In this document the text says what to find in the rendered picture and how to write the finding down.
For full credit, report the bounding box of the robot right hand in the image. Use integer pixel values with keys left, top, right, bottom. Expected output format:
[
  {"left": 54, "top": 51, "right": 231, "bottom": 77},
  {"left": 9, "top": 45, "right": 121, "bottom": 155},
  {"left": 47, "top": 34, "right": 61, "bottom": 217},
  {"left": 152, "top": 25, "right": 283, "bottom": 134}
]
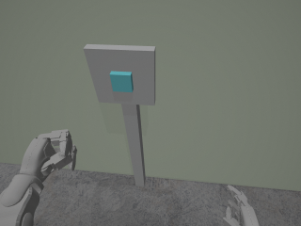
[{"left": 223, "top": 185, "right": 261, "bottom": 226}]

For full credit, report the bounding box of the button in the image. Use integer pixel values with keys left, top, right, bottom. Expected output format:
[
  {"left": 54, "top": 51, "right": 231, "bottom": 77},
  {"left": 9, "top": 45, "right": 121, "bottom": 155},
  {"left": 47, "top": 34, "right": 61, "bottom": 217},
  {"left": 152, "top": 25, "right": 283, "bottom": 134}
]
[{"left": 109, "top": 71, "right": 134, "bottom": 92}]

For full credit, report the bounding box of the robot left forearm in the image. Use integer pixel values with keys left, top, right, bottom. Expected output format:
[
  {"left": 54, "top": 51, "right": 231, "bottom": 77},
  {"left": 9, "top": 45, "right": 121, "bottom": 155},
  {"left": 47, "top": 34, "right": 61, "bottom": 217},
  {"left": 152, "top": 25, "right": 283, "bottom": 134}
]
[{"left": 0, "top": 173, "right": 44, "bottom": 226}]

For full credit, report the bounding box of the panel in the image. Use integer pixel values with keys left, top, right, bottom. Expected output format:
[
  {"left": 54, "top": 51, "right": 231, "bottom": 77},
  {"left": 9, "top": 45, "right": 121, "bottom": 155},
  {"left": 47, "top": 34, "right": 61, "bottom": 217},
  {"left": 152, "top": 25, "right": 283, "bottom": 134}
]
[{"left": 83, "top": 44, "right": 155, "bottom": 187}]

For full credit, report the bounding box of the robot left hand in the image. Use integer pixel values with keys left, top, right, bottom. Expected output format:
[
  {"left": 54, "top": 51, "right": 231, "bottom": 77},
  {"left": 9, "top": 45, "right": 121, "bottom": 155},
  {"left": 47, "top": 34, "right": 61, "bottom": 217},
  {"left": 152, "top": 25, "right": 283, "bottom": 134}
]
[{"left": 19, "top": 129, "right": 77, "bottom": 183}]

